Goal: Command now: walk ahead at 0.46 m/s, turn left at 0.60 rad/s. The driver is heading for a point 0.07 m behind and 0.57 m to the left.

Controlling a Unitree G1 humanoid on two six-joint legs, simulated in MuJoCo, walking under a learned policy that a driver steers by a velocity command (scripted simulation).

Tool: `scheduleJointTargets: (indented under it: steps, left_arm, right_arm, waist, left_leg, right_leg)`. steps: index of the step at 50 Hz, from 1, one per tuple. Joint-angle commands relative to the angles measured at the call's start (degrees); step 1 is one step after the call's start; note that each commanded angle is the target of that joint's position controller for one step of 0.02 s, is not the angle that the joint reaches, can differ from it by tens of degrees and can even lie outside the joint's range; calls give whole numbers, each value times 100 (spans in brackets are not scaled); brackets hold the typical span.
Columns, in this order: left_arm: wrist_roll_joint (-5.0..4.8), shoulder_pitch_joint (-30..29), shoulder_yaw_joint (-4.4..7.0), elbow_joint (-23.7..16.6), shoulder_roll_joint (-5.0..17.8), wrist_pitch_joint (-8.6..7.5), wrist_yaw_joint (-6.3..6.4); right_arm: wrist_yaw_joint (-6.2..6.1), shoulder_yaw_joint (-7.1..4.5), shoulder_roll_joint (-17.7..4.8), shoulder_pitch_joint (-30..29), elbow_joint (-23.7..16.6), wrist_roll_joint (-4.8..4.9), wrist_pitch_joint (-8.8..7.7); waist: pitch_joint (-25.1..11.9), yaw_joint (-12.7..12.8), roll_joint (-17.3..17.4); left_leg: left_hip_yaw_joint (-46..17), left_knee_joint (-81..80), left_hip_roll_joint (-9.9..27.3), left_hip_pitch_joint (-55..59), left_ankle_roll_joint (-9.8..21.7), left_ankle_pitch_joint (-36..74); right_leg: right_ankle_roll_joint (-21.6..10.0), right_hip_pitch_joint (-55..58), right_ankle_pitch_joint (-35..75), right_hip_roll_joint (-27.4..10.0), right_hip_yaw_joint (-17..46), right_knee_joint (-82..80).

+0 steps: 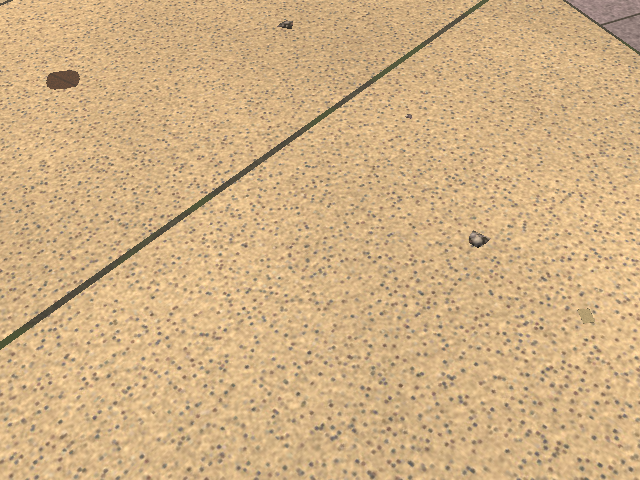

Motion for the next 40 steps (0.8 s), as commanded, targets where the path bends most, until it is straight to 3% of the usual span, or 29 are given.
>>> scheduleJointTargets:
  steps: [1, 3, 5, 7, 8, 9, 10, 11, 12, 13, 14, 15, 16, 17, 19, 22, 24, 27, 30, 32, 33, 34, 35, 36, 37, 38, 39, 40]
  left_arm:
    - [-23, -322, 173, -340, 935, -56, 39]
    - [-74, -124, 181, -241, 1043, -27, 52]
    - [-137, 0, 200, -157, 1163, 20, 47]
    - [-174, 1, 242, -139, 1347, 79, 69]
    - [-185, 18, 273, -143, 1458, 122, 99]
    - [-188, -40, 284, -172, 1501, 173, 133]
    - [-204, -138, 247, -268, 1421, 164, 163]
    - [91, 186, 56, -465, 771, 100, 122]
    - [69, 594, -102, -745, 612, -47, 20]
    - [-85, -193, 81, -756, 1301, -130, -20]
    - [-195, -638, 53, -974, 1231, -144, -11]
    - [-111, -638, 33, -906, 1097, -122, 59]
    - [-46, -573, 55, -879, 1112, -61, 106]
    - [-43, -483, 68, -857, 1131, 28, 107]
    - [18, -319, 38, -815, 968, 151, 130]
    - [74, -597, -15, -931, 782, 230, 177]
    - [78, -918, -41, -1038, 716, 260, 170]
    - [11, -1395, -51, -1196, 706, 289, 128]
    - [-20, -1613, -9, -1312, 792, 270, 85]
    - [-19, -1473, 57, -1317, 867, 217, 61]
    - [-14, -1283, 87, -1278, 866, 175, 55]
    - [48, -1127, 139, -1275, 1043, 141, 78]
    - [140, -1169, 197, -1381, 1416, 182, 133]
    - [249, -865, 230, -1242, 1393, 247, 102]
    - [131, -924, 178, -1318, 1116, 263, 91]
    - [69, -997, 124, -1331, 859, 291, 110]
    - [10, -1110, 97, -1347, 758, 325, 132]
    - [-43, -1169, 108, -1316, 807, 341, 170]
  right_arm:
    - [104, 57, -44, -859, -651, -3, -142]
    - [209, 114, 67, -1252, -741, 3, -163]
    - [305, 111, 46, -1420, -800, 37, -173]
    - [354, 13, -160, -1295, -809, 17, -164]
    - [355, -75, -337, -999, -756, -4, -140]
    - [339, -220, -609, -264, -577, -15, -119]
    - [248, -389, -882, 669, -343, -24, -86]
    - [98, -439, -1266, 1028, -226, -15, -8]
    - [106, -447, -1636, 709, -552, -120, -80]
    - [142, -336, -1113, 717, -588, -150, -109]
    - [154, -263, -962, 416, -504, -127, -151]
    - [149, -248, -859, 152, -453, -43, -175]
    - [120, -230, -782, -102, -465, -27, -168]
    - [98, -213, -784, -275, -489, -114, -154]
    - [62, -223, -793, -422, -390, -154, -168]
    - [-45, -245, -871, -398, -213, -118, -107]
    - [-122, -243, -871, -394, -138, -77, -6]
    - [-193, -249, -894, -323, -67, -64, 131]
    - [-200, -242, -881, -283, -32, -62, 215]
    - [-205, -214, -817, -374, -57, -35, 243]
    - [-216, -188, -752, -516, -91, -7, 256]
    - [-217, -124, -538, -396, -115, -32, 252]
    - [-218, -31, -179, 173, -94, -149, 243]
    - [-230, -122, -568, 364, -139, -77, 214]
    - [-236, -256, -1008, 501, 25, -76, 225]
    - [-235, -306, -1076, 232, 68, -25, 284]
    - [-250, -291, -936, 109, 79, -6, 360]
    - [-233, -267, -831, -10, -5, -25, 387]
  waist:
    - [452, 72, -821]
    - [584, 207, -766]
    - [638, 177, -767]
    - [378, -70, -913]
    - [102, -305, -1038]
    - [-295, -746, -1018]
    - [-722, -1276, -800]
    - [-1297, -1002, 471]
    - [-2630, -599, 1390]
    - [-2637, -1094, 222]
    - [-1708, -911, 68]
    - [-1051, -633, -511]
    - [-757, -442, -454]
    - [-608, -266, -289]
    - [-581, -111, -135]
    - [-644, -145, -30]
    - [-719, -230, 79]
    - [-722, -400, 222]
    - [-669, -470, 387]
    - [-641, -368, 554]
    - [-601, -201, 590]
    - [-706, -213, 333]
    - [-979, -584, -1061]
    - [-1045, -572, -2057]
    - [-964, -518, -1425]
    - [-727, -432, -1074]
    - [-515, -424, -964]
    - [-306, -394, -1132]
  left_leg:
    - [299, -973, 106, -373, -37, 699]
    - [575, -1619, 72, -112, 37, 872]
    - [749, -2078, -13, 134, 196, 747]
    - [1005, -2327, -332, 742, 454, 336]
    - [1136, -2356, -555, 1246, 609, 55]
    - [1170, -2573, -772, 2214, 801, 116]
    - [946, -3034, -817, 3698, 1026, 788]
    - [-676, -2702, 356, 5588, 1339, 2238]
    - [-4011, -3334, 1947, 6860, 2738, 2089]
    - [-3390, -3604, 1653, 6482, 2392, 2342]
    - [-2464, -3633, 1411, 5617, 2164, 2875]
    - [-1872, -3708, 1067, 4675, 1921, 3057]
    - [-1550, -3837, 889, 4004, 1820, 3084]
    - [-1378, -4021, 756, 3396, 1785, 3124]
    - [-1146, -4120, 626, 2778, 1830, 3536]
    - [-913, -3992, 402, 2516, 1731, 3769]
    - [-892, -3857, 228, 2496, 1551, 3321]
    - [-1217, -3722, 198, 2541, 1375, 2407]
    - [-1730, -3430, 253, 2768, 1310, 1874]
    - [-2084, -3169, 211, 2938, 1168, 1630]
    - [-2115, -2944, 48, 2880, 1003, 1398]
    - [-1943, -2468, -235, 2569, 738, 595]
    - [-1075, -1177, -945, 1758, 348, -2066]
    - [-589, -120, -1259, 814, 36, -3314]
    - [-609, 695, -834, 603, -138, -2847]
    - [-438, 898, -632, 372, -209, -2286]
    - [-282, 913, -486, 267, -271, -1916]
    - [-141, 894, -385, 157, -312, -1625]
  right_leg:
    - [-727, -8, 2016, -1262, 410, -780]
    - [-708, 53, 2120, -1350, 186, -821]
    - [-661, 308, 2683, -1480, 2, -722]
    - [-556, 622, 4718, -1552, -257, -145]
    - [-506, 749, 5811, -1566, -368, 445]
    - [-406, 566, 6428, -1508, -441, 1452]
    - [-186, -239, 5955, -1288, -538, 2780]
    - [68, -2010, 980, -782, -387, 4639]
    - [282, -3587, -2168, 233, 570, 6654]
    - [228, -3785, -1667, -128, 1319, 6766]
    - [188, -3910, -1221, -285, 1181, 6449]
    - [248, -3821, -913, -500, 1095, 6010]
    - [301, -3590, -714, -626, 1082, 5645]
    - [331, -3219, -575, -655, 1086, 5520]
    - [502, -2923, -392, -580, 975, 5112]
    - [683, -2935, 52, -373, 914, 4286]
    - [720, -2850, 484, -256, 945, 3699]
    - [706, -2696, 861, -80, 1041, 2915]
    - [611, -2529, 526, 95, 1170, 2290]
    - [471, -2170, 485, 148, 1198, 1640]
    - [341, -1739, 1044, 99, 1134, 952]
    - [100, -1022, 1977, -469, 1445, 559]
    - [-508, -60, 3956, -1819, 2586, 676]
    - [-1512, 141, 4135, -2583, 4081, 370]
    - [-1540, 82, 2835, -2458, 3853, 300]
    - [-1237, -68, 1414, -2033, 3168, 240]
    - [-994, -279, 134, -1672, 2728, 41]
    - [-920, -464, -474, -1564, 2571, -164]
Keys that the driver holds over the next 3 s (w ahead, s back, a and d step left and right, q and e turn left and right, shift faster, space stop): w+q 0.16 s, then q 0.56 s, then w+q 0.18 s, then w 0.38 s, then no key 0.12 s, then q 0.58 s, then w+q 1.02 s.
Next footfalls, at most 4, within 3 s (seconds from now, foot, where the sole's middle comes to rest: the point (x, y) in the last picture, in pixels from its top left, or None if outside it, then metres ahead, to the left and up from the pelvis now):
0.20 left None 0.29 0.15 -0.78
0.68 right None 0.46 -0.01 -0.78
1.12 left None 0.34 0.24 -0.78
1.54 right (252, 379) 0.71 0.27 -0.78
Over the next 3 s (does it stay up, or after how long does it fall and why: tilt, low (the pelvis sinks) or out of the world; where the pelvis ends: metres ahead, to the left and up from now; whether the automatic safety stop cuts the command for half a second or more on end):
stays up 0.64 0.66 -0.03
